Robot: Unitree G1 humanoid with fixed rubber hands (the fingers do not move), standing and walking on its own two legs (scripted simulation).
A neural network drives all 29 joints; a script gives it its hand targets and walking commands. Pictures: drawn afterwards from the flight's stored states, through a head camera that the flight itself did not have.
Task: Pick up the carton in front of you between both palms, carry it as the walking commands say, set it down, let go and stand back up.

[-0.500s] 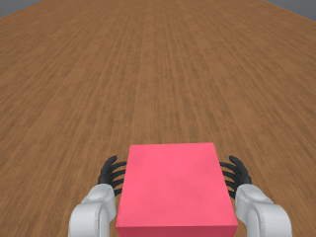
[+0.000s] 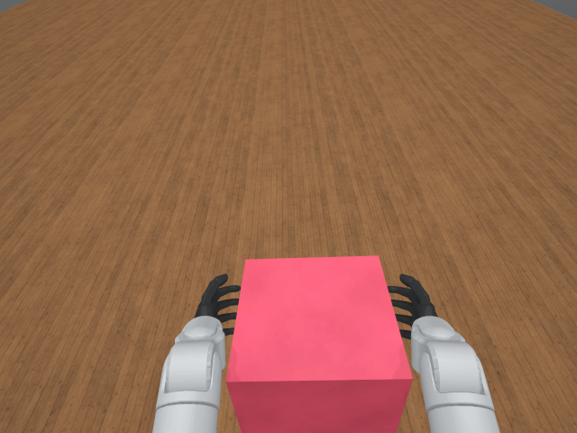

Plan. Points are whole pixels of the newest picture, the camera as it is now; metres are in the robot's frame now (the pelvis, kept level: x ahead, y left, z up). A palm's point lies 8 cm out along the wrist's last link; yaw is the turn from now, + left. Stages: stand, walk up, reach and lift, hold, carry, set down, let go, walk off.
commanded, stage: carry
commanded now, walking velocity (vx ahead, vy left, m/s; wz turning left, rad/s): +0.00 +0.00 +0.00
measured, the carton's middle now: (314, 359) +0.27 +0.00 -0.06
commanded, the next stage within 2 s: hold in 0.56 s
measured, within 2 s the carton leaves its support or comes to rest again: neither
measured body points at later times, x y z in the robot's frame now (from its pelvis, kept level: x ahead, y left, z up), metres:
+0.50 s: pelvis +0.00 +0.00 +0.00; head -0.02 +0.00 +0.45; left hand +0.30 +0.15 +0.03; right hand +0.30 -0.15 +0.03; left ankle +0.04 +0.12 -0.74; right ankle -0.03 -0.09 -0.74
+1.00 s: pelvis -0.03 +0.03 +0.01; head -0.07 +0.04 +0.45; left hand +0.29 +0.15 +0.04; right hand +0.26 -0.16 +0.04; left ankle +0.04 +0.14 -0.74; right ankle -0.03 -0.10 -0.74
